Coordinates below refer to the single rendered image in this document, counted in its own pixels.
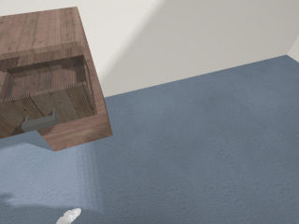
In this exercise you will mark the drawer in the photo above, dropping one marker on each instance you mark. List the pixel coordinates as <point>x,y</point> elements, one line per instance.
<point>36,89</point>

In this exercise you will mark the cabinet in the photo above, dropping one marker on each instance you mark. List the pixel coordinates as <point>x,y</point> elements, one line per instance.
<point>47,35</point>

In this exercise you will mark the handle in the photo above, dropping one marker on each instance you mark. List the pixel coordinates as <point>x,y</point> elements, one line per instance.
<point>36,124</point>

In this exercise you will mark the robot left hand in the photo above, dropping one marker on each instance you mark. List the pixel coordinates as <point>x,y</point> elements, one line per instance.
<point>69,216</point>

